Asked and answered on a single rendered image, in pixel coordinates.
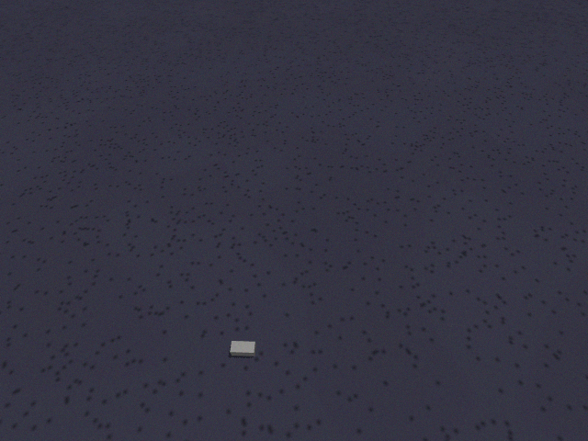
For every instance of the small box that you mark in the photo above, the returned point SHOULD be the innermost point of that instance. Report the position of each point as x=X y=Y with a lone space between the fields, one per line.
x=243 y=348

